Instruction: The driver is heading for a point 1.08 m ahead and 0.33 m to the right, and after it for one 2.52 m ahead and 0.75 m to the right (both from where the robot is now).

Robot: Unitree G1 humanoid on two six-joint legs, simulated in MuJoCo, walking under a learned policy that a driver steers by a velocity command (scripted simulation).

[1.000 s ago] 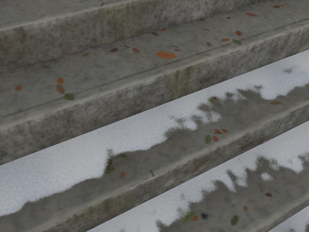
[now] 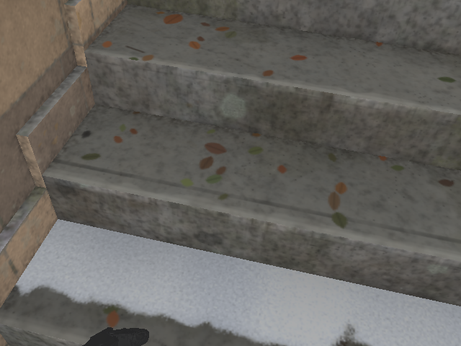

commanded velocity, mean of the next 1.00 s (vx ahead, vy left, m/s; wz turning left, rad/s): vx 0.90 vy -0.04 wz -0.36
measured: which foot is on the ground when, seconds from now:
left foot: down 0.00-0.02, up 0.04-0.54, down 0.56-1.00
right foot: down 0.00-0.58, up 0.60-1.00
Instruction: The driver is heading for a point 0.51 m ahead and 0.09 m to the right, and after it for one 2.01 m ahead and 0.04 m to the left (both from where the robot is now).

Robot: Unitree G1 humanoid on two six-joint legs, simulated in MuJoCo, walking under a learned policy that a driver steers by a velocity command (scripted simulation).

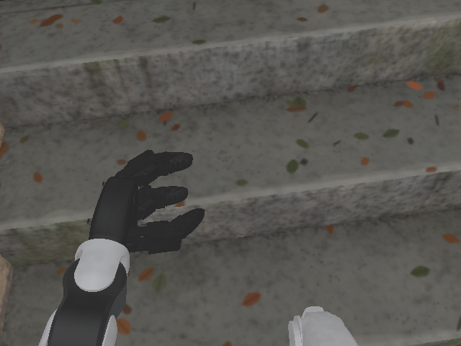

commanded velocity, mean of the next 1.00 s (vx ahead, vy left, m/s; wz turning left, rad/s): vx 0.56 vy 0.00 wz -0.17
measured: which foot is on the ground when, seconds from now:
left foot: down 0.00-0.02, up 0.04-0.40, down 0.42-0.80, up 0.82-1.00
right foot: up 0.00-0.02, down 0.04-0.40, up 0.42-0.70, down 0.72-1.00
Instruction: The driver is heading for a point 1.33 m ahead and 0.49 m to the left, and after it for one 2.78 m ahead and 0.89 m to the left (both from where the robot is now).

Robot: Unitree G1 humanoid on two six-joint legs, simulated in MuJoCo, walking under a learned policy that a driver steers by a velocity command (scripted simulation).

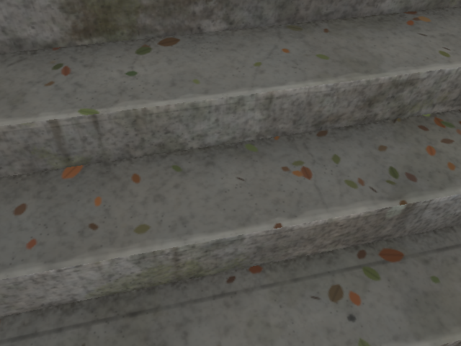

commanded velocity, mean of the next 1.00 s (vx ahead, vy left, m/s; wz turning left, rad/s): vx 0.02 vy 0.00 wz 0.72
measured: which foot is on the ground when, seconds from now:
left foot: up 0.00-0.12, down 0.14-0.64, up 0.66-1.00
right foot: down 0.00-0.14, up 0.16-0.62, down 0.64-1.00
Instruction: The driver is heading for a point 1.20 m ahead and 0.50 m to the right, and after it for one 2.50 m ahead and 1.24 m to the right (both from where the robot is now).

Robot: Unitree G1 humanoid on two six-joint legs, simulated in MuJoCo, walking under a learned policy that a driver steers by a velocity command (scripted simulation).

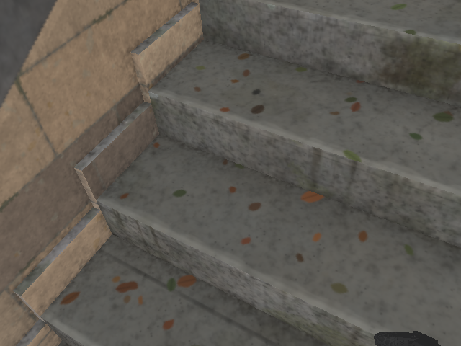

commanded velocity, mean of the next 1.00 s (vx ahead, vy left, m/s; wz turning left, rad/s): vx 0.00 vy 0.00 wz -0.61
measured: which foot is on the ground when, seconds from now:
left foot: up 0.00-0.02, down 0.04-0.54, up 0.56-1.00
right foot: down 0.00-0.26, up 0.28-0.52, down 0.54-1.00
